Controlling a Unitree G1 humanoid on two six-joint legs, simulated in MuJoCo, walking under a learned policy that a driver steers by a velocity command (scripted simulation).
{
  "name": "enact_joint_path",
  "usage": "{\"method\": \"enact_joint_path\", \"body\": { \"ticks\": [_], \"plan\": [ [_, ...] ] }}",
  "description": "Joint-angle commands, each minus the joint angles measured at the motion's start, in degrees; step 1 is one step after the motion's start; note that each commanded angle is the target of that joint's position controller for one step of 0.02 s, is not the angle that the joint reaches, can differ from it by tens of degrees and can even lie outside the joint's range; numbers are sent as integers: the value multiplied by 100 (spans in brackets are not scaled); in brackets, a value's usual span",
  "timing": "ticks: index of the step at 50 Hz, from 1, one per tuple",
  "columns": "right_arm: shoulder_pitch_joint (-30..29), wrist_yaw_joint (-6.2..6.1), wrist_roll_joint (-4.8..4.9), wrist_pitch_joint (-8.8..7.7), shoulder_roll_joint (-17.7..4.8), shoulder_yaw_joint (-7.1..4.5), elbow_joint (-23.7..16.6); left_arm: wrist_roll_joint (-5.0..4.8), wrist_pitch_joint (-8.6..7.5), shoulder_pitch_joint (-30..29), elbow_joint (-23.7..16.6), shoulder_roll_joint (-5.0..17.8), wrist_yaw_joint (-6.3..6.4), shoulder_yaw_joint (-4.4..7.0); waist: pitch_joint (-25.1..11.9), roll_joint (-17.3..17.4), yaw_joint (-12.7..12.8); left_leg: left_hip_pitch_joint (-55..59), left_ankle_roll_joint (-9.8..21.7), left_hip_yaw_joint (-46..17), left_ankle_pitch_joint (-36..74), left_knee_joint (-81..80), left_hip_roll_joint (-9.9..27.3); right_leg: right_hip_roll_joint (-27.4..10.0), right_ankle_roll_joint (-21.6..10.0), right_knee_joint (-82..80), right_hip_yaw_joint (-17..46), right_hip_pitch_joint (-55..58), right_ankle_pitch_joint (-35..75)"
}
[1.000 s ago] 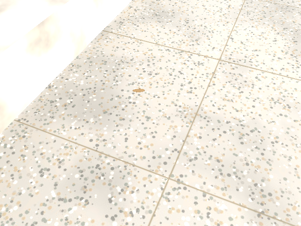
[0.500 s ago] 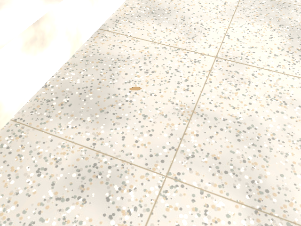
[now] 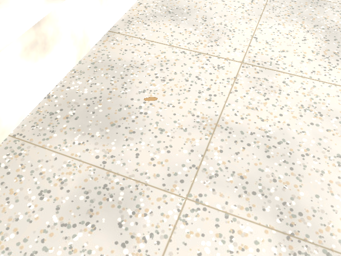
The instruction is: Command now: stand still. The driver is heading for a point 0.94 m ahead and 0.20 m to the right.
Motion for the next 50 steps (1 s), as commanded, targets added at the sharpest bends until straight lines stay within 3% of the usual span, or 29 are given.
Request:
{"method": "enact_joint_path", "body": {
  "ticks": [1,13,15,17,18,19,20,22,23,25,26,27,28,29,30,31,33,35,40,45,47,48,49,50],
  "plan": [
    [484,-16,2,-23,-508,-82,-49,-1,-26,289,-93,536,17,78,168,45,-2,-722,64,-128,884,-598,167,-15,-156,-269,-12,466,807],
    [591,-22,8,-29,-451,-84,-38,-7,-32,381,-105,486,19,76,198,48,-5,-745,57,-111,856,-579,166,-5,-166,-247,-9,450,801],
    [735,-49,45,-4,-474,-108,29,-28,-21,486,-41,413,28,69,142,160,-26,-779,178,-110,-670,-678,99,238,-190,-38,-266,384,-577],
    [709,-85,112,-1,-766,-207,-91,-56,-74,346,-135,447,22,99,591,483,-109,-1053,542,-691,-2572,-987,457,442,-278,514,-486,-368,-1965],
    [879,-82,147,-45,-918,-262,-106,-54,-160,139,-253,360,-14,81,785,749,-227,-981,795,-1307,-3073,-1316,901,451,-295,992,-560,-818,-1828],
    [920,-71,180,-106,-1138,-345,-132,-68,-271,9,-355,240,-75,52,944,1096,-278,-880,1104,-2043,-3233,-1645,1471,337,-335,1622,-549,-1185,-1385],
    [882,-64,182,-165,-1195,-387,-172,-92,-379,-130,-451,242,-138,47,1115,1135,-298,-889,1347,-2532,-3069,-1832,1862,82,-430,2044,-324,-1501,-1293],
    [659,-24,152,-268,-1026,-367,-289,-184,-556,-201,-601,320,-243,69,1207,1008,-173,-508,1319,-2467,-2179,-1718,1951,-199,-609,1967,-97,-1898,-1708],
    [493,-3,197,-277,-996,-366,-350,-211,-627,-58,-590,348,-281,87,1096,890,-33,-476,1135,-2075,-1763,-1535,1762,-193,-675,1330,-167,-1524,-1606],
    [234,37,236,-235,-1011,-366,-450,-179,-669,918,-144,377,-312,194,626,591,373,-1263,797,-1106,-986,-834,1078,363,-553,165,-741,586,-378],
    [87,43,205,-263,-985,-342,-533,-138,-649,1554,51,514,-315,290,357,281,635,-1694,626,-683,-69,47,744,283,-547,22,-412,1466,-199],
    [-58,60,144,-329,-615,-236,-687,-133,-650,2405,141,1058,-276,442,-6,-1162,908,-2557,218,179,28,2227,82,-973,-1005,-938,1599,2287,-875],
    [-17,51,192,-451,-290,-170,-866,-59,-728,2822,145,1332,-358,428,-305,-1912,843,-3468,169,-151,-1317,3761,-345,-2035,-1744,-1898,4108,2604,-1510],
    [-31,84,308,-531,-494,-220,-873,-20,-807,2145,2,998,-350,297,157,-1049,461,-3917,317,-597,-1072,4655,115,-2231,-1791,-1873,4073,2172,-1855],
    [-162,143,321,-590,-591,-232,-892,-46,-839,1561,-208,728,-367,216,490,-590,301,-4069,462,-601,-434,4811,409,-1962,-1579,-1834,3209,1816,-1671],
    [-204,158,264,-631,-647,-273,-860,-30,-829,1191,-342,659,-405,163,520,-347,172,-3967,524,-492,115,4573,616,-1650,-1372,-1904,2461,1605,-1174],
    [-339,196,178,-614,-861,-405,-847,7,-753,1170,-382,403,-422,60,491,-382,106,-3613,482,-261,675,3982,810,-1134,-1069,-1939,1294,1466,287],
    [-440,259,161,-529,-631,-392,-858,28,-689,1554,-299,449,-355,42,387,-432,126,-3572,333,-22,877,3715,803,-979,-1082,-1904,807,1524,1314],
    [-1909,298,142,-492,-384,-256,-1439,64,-611,1622,-455,783,-196,70,666,-329,327,-3492,62,240,1742,1752,629,-899,-1169,-2213,355,1120,1609],
    [-2644,436,195,-542,-530,-222,-1752,-58,-601,1908,-395,872,-163,149,832,-400,339,-3140,265,283,2028,669,428,-1164,-1156,-2192,164,1586,1833],
    [-2521,485,190,-585,-694,-281,-1787,-49,-568,1783,-434,962,-160,202,593,-475,113,-2744,449,318,1788,470,283,-1267,-1049,-1749,55,1998,2953],
    [-2219,482,188,-593,-845,-353,-1730,-23,-539,1704,-467,1047,-159,236,278,-615,-91,-2253,545,409,1609,516,113,-1291,-987,-1314,15,2166,4016],
    [-1553,459,197,-589,-1057,-467,-1557,14,-487,1602,-499,1098,-166,259,-196,-742,-457,-1404,674,530,1454,576,-99,-1217,-905,-496,-90,2181,5006],
    [-542,415,208,-561,-1301,-605,-1246,35,-449,1485,-563,1058,-179,235,-770,-734,-945,-35,843,521,1515,529,-144,-978,-736,729,-243,1675,5172]
  ]
}}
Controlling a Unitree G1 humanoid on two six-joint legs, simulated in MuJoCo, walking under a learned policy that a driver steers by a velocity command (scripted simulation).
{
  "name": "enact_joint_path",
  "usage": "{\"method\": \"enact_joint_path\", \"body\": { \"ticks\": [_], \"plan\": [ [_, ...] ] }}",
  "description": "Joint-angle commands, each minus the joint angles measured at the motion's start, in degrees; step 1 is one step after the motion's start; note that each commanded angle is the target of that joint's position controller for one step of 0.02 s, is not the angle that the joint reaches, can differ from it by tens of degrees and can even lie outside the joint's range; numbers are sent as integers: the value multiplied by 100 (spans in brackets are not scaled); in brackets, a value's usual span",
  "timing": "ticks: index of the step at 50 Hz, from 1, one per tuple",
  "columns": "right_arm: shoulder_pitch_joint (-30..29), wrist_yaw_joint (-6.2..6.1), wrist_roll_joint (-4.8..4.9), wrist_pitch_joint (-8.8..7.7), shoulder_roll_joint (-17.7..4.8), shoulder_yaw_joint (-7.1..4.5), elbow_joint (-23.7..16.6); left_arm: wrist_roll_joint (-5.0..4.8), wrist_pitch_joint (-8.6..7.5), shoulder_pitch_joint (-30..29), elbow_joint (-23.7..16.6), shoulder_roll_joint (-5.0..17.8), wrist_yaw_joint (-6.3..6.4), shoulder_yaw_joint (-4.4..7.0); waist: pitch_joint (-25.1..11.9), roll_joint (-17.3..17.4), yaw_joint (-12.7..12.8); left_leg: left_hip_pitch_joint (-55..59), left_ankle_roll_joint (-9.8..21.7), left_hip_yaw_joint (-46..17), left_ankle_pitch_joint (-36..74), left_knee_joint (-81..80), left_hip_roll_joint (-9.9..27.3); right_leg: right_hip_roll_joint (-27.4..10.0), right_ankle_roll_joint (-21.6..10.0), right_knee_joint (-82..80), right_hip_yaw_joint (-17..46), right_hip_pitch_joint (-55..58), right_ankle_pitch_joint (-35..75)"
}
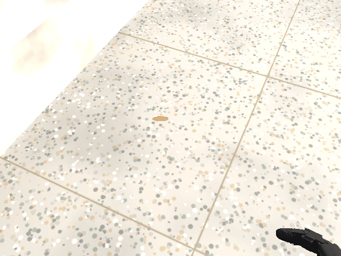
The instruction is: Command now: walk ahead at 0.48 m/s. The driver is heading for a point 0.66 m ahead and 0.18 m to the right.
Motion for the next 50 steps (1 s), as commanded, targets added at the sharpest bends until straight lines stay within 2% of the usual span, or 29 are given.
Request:
{"method": "enact_joint_path", "body": {
  "ticks": [1,2,3,4,5,6,7,8,10,13,18,23,25,26,27,28,29,30,31,32,33,34,35,37,38,40,43,47,50],
  "plan": [
    [2726,-126,-61,23,-1565,-548,440,118,12,-210,-459,745,-15,74,-1607,-131,-1581,4241,672,-1332,-498,190,910,-757,-383,3979,-25,-2443,4602],
    [3043,-63,-153,20,-1743,-553,583,20,-124,635,-429,-245,-111,-172,-2632,1509,-1003,5809,1640,-4440,-2047,-820,2265,422,-100,5977,478,-4359,-276],
    [2753,-55,-119,-6,-1192,-403,578,-159,-306,44,-481,365,-132,-32,-2149,1014,-1176,5397,1312,-4770,-2300,-1435,2021,206,-267,6644,1184,-4952,-477],
    [2157,-65,-93,-39,-965,-332,502,-299,-397,-581,-733,698,-129,63,-1199,809,-1012,4528,1043,-3786,-1780,-1508,1883,-74,-361,6706,972,-5327,-28],
    [1596,-52,-111,-77,-821,-270,378,-266,-434,-910,-816,769,-72,81,-804,120,-791,3540,903,-3019,-889,-1639,1721,-402,-384,6414,863,-5030,546],
    [1343,-25,-177,-110,-690,-237,363,-175,-401,-1007,-818,756,-23,148,-560,-46,-586,2786,825,-2436,-292,-1760,1534,-601,-370,6105,790,-4713,842],
    [1280,-8,-236,-134,-557,-194,419,-134,-312,-830,-796,646,-14,168,-532,78,-369,2354,775,-2047,-139,-1919,1345,-771,-381,5898,832,-4321,1000],
    [1322,0,-225,-132,-496,-176,489,-131,-232,-702,-771,508,-6,171,-463,195,-276,2130,799,-1824,-147,-2078,1243,-817,-369,5697,799,-4176,1025],
    [1496,-52,-189,-143,-622,-188,612,-120,-123,-830,-849,443,10,187,-196,263,-207,1777,867,-1487,-112,-2343,1177,-910,-289,5276,690,-4280,1099],
    [1824,-199,-195,-115,-886,-235,708,-32,-90,-1651,-1157,573,22,231,93,167,-352,1896,894,-1292,-105,-2564,1175,-999,-75,4349,614,-5014,1915],
    [2303,-309,-131,-32,-1032,-247,799,-52,-165,-2693,-1427,434,-90,165,170,216,-674,2305,589,-686,93,-2550,943,-688,-25,2490,279,-4927,3276],
    [2716,-331,-120,57,-1067,-288,1016,-137,-167,-3356,-1729,475,-283,105,309,216,-870,3418,459,-385,229,-2239,1365,-546,-259,1903,259,-5201,2952],
    [2634,-352,-118,124,-1131,-328,1005,-144,-180,-3367,-1846,569,-371,123,260,267,-769,3800,342,-245,860,-1894,1514,-431,-453,1814,200,-5130,2419],
    [2502,-364,-120,154,-1203,-350,952,-135,-183,-3180,-1853,668,-399,166,101,352,-621,3866,262,-124,1770,-1549,1515,-280,-562,1798,64,-4755,2168],
    [2365,-377,-129,194,-1264,-366,893,-120,-175,-2738,-1777,820,-410,253,-230,439,-352,3851,161,38,2859,-917,1449,-55,-678,1778,-133,-4061,2060],
    [2273,-399,-153,247,-1204,-339,817,-113,-158,-1846,-1523,1058,-399,409,-733,352,76,3573,-6,306,3505,236,1195,236,-826,1653,-291,-2896,2168],
    [2323,-435,-237,248,-1094,-263,638,-97,-126,-844,-1330,1539,-342,591,-1372,-208,399,2293,-246,500,2313,2019,931,-455,-1163,1650,871,-1184,2221],
    [2908,-317,-329,78,-260,11,461,-97,-125,-539,-1285,2056,-351,691,-2009,-1695,-59,-294,-640,169,-2017,4104,-296,-1814,-2256,956,4063,869,1133],
    [2578,-239,-137,-157,-733,-77,496,-84,-130,-447,-1290,1506,-348,534,-2273,-1210,164,-1061,-508,-864,-2883,4836,-254,-1917,-2210,269,4886,1192,661],
    [2038,-198,40,-304,-1059,-156,294,-54,-154,-811,-1380,1257,-323,467,-1477,-1011,162,-1511,-354,-938,-2459,4879,52,-1725,-1906,265,4060,644,1089],
    [1710,-229,20,-367,-1067,-147,212,-34,-171,-1255,-1535,1121,-312,420,-1098,-373,12,-1325,-302,-899,-1972,4532,315,-1493,-1751,230,3341,-160,1716],
    [1552,-275,-92,-356,-1070,-197,197,-3,-173,-1603,-1646,964,-320,368,-759,-14,-198,-989,-336,-858,-1702,4027,484,-1296,-1657,133,2813,-997,2376],
    [1600,-301,-151,-284,-1082,-242,165,49,-183,-1768,-1722,844,-310,321,-706,-80,-403,-556,-364,-902,-1562,3713,617,-1152,-1611,5,2522,-1492,2775],
    [1654,-326,-213,-138,-921,-255,92,-8,-178,-1735,-1753,926,-272,337,-570,-180,-549,-298,-519,-842,-1501,3178,636,-1023,-1657,-186,2261,-1970,3061],
    [1573,-345,-244,-83,-861,-252,47,-32,-183,-1629,-1744,1015,-233,361,-484,-209,-551,-307,-614,-779,-1354,2899,609,-973,-1671,-254,2120,-2152,3140],
    [1246,-383,-267,-16,-806,-246,-82,-3,-167,-1482,-1721,1172,-133,391,-262,-248,-511,-415,-807,-629,-826,2175,499,-887,-1595,-198,1695,-2368,4324],
    [789,-344,-273,-23,-594,-180,-205,-18,-67,-1244,-1636,1103,-38,366,-353,-438,-321,196,-788,-421,424,845,184,-445,-1137,121,1001,-2617,5093],
    [294,-253,-233,-29,-654,-169,-400,-22,4,-983,-1475,1026,21,313,-416,-595,-95,484,-647,-477,1154,56,-21,-577,-901,369,1219,-2244,4528],
    [460,-212,-301,-93,-912,-230,-381,12,44,-1124,-1452,996,61,302,-484,-607,-249,555,-439,-623,645,-298,14,-826,-898,923,1585,-1646,4555]
  ]
}}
